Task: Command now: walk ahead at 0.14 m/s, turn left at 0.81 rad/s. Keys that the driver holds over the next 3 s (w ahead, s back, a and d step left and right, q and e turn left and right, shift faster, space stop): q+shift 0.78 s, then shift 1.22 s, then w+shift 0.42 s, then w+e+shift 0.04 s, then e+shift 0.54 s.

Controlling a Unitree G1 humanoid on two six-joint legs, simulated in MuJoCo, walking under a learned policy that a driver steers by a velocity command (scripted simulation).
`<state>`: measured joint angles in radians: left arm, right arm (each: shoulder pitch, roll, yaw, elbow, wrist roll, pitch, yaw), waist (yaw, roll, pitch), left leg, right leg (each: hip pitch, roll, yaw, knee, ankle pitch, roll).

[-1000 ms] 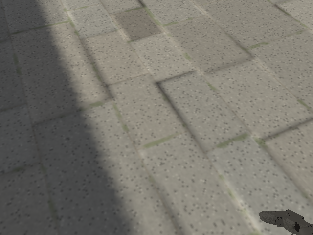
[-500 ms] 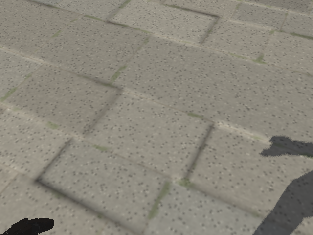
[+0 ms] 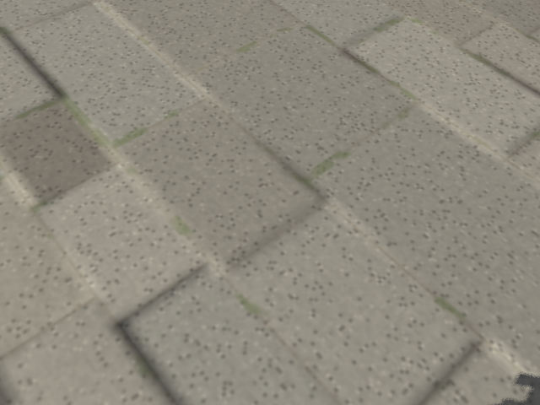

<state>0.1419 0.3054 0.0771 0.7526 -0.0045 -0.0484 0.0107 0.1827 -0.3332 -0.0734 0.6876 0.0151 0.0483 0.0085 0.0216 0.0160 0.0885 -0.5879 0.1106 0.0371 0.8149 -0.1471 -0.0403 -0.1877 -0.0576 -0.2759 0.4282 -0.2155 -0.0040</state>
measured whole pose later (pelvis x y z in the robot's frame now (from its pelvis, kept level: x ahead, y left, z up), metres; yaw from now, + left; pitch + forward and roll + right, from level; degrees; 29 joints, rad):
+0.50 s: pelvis +0.10 +0.00 +0.00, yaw +28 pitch +2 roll -2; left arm 0.04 0.31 0.08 0.78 -0.01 -0.01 0.00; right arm 0.17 -0.34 -0.10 0.53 0.01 0.06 -0.04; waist -0.02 0.01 0.05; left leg -0.37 -0.17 -0.30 0.51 -0.14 0.03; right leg -0.41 0.08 0.17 0.62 -0.30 0.05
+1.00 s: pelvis +0.11 +0.01 +0.00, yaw +52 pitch +2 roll -1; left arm 0.16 0.32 0.08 0.77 -0.02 0.02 -0.01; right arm 0.14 -0.31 -0.06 0.53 0.01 0.07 0.00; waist 0.04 0.00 0.07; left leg -0.29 0.04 0.00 0.53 -0.24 -0.02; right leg -0.24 -0.11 -0.19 0.51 -0.27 0.04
